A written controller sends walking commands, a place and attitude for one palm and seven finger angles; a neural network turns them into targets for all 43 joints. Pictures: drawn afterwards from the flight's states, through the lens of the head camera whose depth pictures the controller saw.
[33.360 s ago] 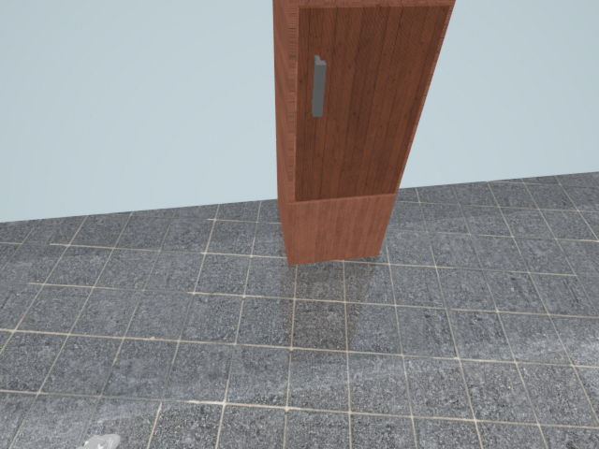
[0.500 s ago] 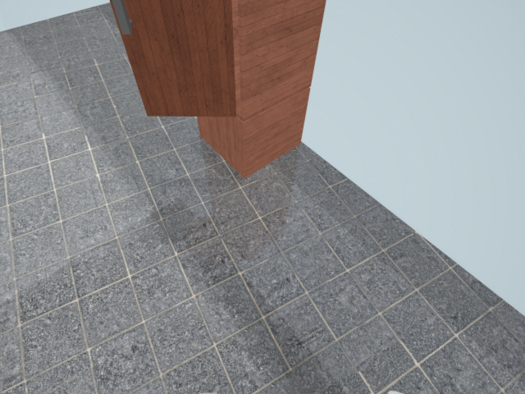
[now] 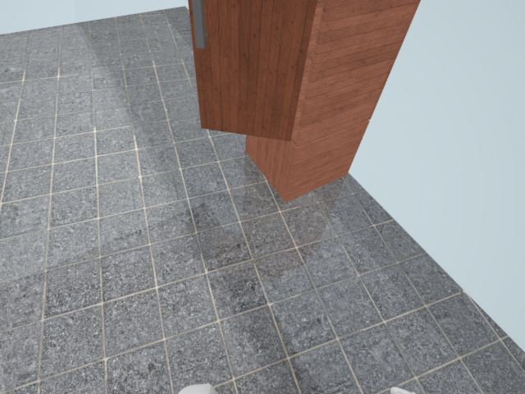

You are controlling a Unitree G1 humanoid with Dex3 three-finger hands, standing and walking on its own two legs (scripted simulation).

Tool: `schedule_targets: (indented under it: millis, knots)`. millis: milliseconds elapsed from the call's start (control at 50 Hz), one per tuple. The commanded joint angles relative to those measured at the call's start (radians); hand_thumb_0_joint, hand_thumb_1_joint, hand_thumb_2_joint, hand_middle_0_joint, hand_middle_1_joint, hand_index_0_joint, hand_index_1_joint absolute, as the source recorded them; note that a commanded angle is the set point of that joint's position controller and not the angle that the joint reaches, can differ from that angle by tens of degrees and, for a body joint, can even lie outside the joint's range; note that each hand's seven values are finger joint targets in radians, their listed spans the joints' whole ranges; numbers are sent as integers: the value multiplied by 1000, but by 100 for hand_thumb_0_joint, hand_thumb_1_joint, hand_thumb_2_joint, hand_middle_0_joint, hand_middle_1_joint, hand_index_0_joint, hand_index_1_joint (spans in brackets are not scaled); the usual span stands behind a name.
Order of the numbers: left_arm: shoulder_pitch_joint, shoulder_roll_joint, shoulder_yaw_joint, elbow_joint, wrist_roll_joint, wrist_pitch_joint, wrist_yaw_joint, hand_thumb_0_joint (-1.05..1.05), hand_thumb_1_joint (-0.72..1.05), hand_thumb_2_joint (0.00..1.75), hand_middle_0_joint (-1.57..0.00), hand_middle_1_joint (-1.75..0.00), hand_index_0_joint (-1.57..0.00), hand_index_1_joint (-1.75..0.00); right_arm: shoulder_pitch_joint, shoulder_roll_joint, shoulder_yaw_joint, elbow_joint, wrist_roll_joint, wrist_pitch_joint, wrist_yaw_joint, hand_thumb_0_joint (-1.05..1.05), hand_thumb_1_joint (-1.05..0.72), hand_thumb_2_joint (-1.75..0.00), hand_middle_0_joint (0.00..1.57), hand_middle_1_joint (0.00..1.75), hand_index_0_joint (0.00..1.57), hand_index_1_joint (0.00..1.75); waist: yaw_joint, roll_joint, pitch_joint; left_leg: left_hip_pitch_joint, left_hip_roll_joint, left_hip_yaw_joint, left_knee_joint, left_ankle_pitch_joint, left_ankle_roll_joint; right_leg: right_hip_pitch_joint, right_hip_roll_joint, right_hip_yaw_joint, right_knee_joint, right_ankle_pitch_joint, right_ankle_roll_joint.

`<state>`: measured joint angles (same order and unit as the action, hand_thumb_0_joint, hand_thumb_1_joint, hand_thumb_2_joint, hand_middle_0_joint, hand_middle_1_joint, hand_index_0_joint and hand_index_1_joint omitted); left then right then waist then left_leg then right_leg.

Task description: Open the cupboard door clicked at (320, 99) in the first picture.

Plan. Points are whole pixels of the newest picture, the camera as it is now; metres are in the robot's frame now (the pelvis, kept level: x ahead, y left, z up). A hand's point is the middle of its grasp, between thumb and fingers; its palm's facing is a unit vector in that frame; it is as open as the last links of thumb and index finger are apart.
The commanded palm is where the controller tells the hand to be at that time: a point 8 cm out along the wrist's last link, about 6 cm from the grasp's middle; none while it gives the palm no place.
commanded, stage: take the last steps up to it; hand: left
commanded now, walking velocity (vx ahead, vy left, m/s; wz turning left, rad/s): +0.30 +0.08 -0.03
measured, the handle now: (201, 19) +1.01 +0.27 +0.06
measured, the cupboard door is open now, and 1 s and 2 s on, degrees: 51 51 51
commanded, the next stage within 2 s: come to a stop and stand still in 0.92 s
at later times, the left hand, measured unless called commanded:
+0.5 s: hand (172, 315) +0.26 +0.19 -0.14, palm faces +0.03 -0.98 -0.19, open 7.3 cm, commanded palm none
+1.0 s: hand (151, 241) +0.41 +0.27 -0.15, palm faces +0.00 -0.99 -0.16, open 7.4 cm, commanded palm none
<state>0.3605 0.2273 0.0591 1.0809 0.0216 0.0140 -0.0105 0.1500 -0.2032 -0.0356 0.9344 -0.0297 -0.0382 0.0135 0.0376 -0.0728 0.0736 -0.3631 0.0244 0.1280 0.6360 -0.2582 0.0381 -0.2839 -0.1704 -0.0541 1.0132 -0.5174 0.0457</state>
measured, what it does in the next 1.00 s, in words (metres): walks ahead: right foot, then left foot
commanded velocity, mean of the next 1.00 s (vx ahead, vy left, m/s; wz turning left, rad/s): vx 0.26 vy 0.05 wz -0.04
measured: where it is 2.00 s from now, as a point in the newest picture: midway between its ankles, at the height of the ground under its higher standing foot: (233, 341)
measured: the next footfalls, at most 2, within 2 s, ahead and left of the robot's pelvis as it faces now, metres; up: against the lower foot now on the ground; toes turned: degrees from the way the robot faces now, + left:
right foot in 0.34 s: +0.22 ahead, -0.09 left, +0.00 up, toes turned -8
left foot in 0.72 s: +0.45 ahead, +0.20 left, +0.00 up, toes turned +3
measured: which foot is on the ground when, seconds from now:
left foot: down 0.00-0.36, up 0.38-0.70, down 0.72-1.00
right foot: up 0.00-0.32, down 0.34-0.74, up 0.76-1.00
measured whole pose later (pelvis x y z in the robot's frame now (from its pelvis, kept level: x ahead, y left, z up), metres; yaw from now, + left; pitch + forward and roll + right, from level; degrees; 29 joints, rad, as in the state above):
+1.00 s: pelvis +0.35 +0.10 +0.02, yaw -3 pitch +0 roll +0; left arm 0.22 0.18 0.05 1.04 0.02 -0.01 -0.02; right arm 0.27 -0.17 -0.03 1.05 -0.03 -0.07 -0.03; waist 0.01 -0.03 0.03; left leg -0.18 0.01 0.17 0.38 -0.21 0.06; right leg -0.49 -0.09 -0.08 0.90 -0.31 0.00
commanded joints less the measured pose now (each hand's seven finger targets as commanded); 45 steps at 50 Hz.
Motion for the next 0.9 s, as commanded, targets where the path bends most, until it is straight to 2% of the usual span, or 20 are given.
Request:
schedule_targets:
  millis: [0, 60, 180, 240, 280, 300, 320, 340, 360, 460, 540, 600, 660, 680, 700, 720, 740, 760, 820, 880]
  knots:
    - [-140, 39, 11, -128, 5, -38, -6, 0, 90, 90, -20, -30, -20, -30, 163, -151, -30, 19, -2, -5, -32, 0, -90, -90, 20, 30, 20, 30, -66, 245, -9, 155, 279, -358, -436, -116, 138, -333, -2, 29, 218, 106, -42]
    - [-100, 20, 5, -111, 4, -28, -15, 0, 90, 90, -20, -30, -20, -30, 165, -122, -20, 39, 1, -25, -35, 0, -90, -90, 20, 30, 20, 30, -34, 199, -30, 168, 241, -261, -459, 15, 138, -280, 15, 6, 69, 181, -35]
    - [-209, 7, 0, -153, 3, -32, -15, 0, 90, 90, -20, -30, -20, -30, 206, -121, -26, 88, -2, -26, -27, 0, -90, -90, 20, 30, 20, 30, -42, 105, -10, 196, 245, -214, -467, 55, 166, -176, 54, -25, -250, 234, -35]
    - [-227, 15, 2, -164, 5, -37, -14, 0, 90, 90, -20, -30, -20, -30, 220, -112, -22, 108, -3, -22, -24, 0, -90, -90, 20, 30, 20, 30, -36, 132, 11, 194, 229, -183, -420, 94, 145, -100, 84, -45, -349, 266, -42]
    - [-152, 35, 12, -137, 6, -44, -11, 0, 90, 90, -20, -30, -20, -30, 217, -99, -14, 120, 1, -19, -26, 0, -90, -90, 20, 30, 20, 30, 2, 99, -13, 146, 176, -131, -293, 111, 96, 76, 111, -57, -473, 319, -54]
    - [-55, 72, 25, -110, 8, -54, -8, 0, 90, 90, -20, -30, -20, -30, 212, -84, -11, 120, 8, -22, -24, 0, -90, -90, 20, 30, 20, 30, 44, 34, -59, 67, 112, -81, -127, 116, 60, 253, 82, 9, -538, 316, -78]
    - [73, 158, 44, -76, 14, -67, 0, 0, 90, 90, -20, -30, -20, -30, 216, -55, -10, 100, 20, -23, -15, 0, -90, -90, 20, 30, 20, 30, 86, -167, -122, -130, 0, 7, 126, -47, 3, 450, -131, 307, -652, 258, -167]
    - [132, 222, 55, -62, -1, -64, 6, 0, 90, 90, -20, -30, -20, -30, 201, -68, -13, 73, 16, -18, -12, 0, -90, -90, 20, 30, 20, 30, 89, -238, -126, -252, -33, -11, 386, -362, -21, 466, -312, 546, -795, 196, -270]
    - [90, 192, 53, -76, -9, -61, 15, 0, 90, 90, -20, -30, -20, -30, 150, -97, -23, 63, 8, -13, -9, 0, -90, -90, 20, 30, 20, 30, 78, -94, -45, -313, 25, -108, 477, -297, -20, 386, -303, 526, -822, 132, -294]
    - [-46, 59, 15, -95, -9, -93, 20, 0, 90, 90, -20, -30, -20, -30, 154, -9, -13, 95, 6, 12, 3, 0, -90, -90, 20, 30, 20, 30, -30, -32, -53, -166, 92, -98, 354, -33, -68, 152, -140, 143, -830, 460, -197]
    - [-15, 80, 25, -60, -3, -100, 13, 0, 90, 90, -20, -30, -20, -30, 89, 16, -16, 63, 6, 14, 18, 0, -90, -90, 20, 30, 20, 30, -15, 6, -29, -125, 77, -47, 132, 29, -81, 131, -124, 106, -844, 410, -206]
    - [-11, 115, 30, -40, 0, -95, 7, 0, 90, 90, -20, -30, -20, -30, 44, 4, -19, 35, 7, 2, 26, 0, -90, -90, 20, 30, 20, 30, -5, -47, -35, -75, 55, -29, 8, 35, -75, 144, -126, 97, -817, 336, -191]
    - [-30, 108, 31, -28, -2, -81, 6, 0, 90, 90, -20, -30, -20, -30, 107, -30, -26, 51, 3, -14, 19, 0, -90, -90, 20, 30, 20, 30, -51, -27, -27, 153, 11, 12, -151, 81, -63, 30, -71, 51, -706, 280, -142]
    - [-31, 89, 25, -34, -2, -77, 3, 0, 90, 90, -20, -30, -20, -30, 201, -77, -36, 78, 2, -22, 8, 0, -90, -90, 20, 30, 20, 30, -93, 64, -65, 310, 32, -19, -188, 36, -48, -52, -29, 14, -549, 294, -117]
    - [-16, 38, 15, -52, -6, -74, -1, 0, 90, 90, -20, -30, -20, -30, 327, -175, -60, 107, -10, -29, -6, 0, -90, -90, 20, 30, 20, 30, -138, 295, -130, 463, 227, -278, -251, -28, 26, -212, 78, -78, -276, 153, -72]
    - [-50, 17, 2, -88, -7, -75, 0, 0, 90, 90, -20, -30, -20, -30, 413, -231, -69, 116, -9, -22, -22, 0, -90, -90, 20, 30, 20, 30, -162, 408, -173, 497, 378, -489, -372, -66, 121, -322, 148, -76, 7, -66, -54]
    - [-99, 20, 4, -106, -4, -74, 1, 0, 90, 90, -20, -30, -20, -30, 398, -226, -64, 107, -8, -13, -32, 0, -90, -90, 20, 30, 20, 30, -160, 294, -120, 447, 413, -519, -398, -54, 164, -382, 108, 5, 154, -51, -68]
    - [-115, 17, 6, -97, 1, -74, 4, 0, 90, 90, -20, -30, -20, -30, 325, -177, -48, 96, -7, -18, -31, 0, -90, -90, 20, 30, 20, 30, -126, 213, -79, 325, 379, -449, -407, -57, 156, -379, 79, 29, 212, 6, -76]
    - [-64, -1, 3, -63, 5, -51, -9, 0, 90, 90, -20, -30, -20, -30, 185, -93, -16, 68, 0, -35, -39, 0, -90, -90, 20, 30, 20, 30, -46, 213, -15, 153, 303, -274, -452, 37, 110, -300, 32, 42, 150, 161, -55]
    - [-48, -17, -2, -58, 1, -39, -8, 0, 90, 90, -20, -30, -20, -30, 195, -81, -10, 87, 3, -44, -42, 0, -90, -90, 20, 30, 20, 30, -29, 201, -72, 194, 264, -165, -437, 224, 110, -244, 47, 20, 22, 211, -45]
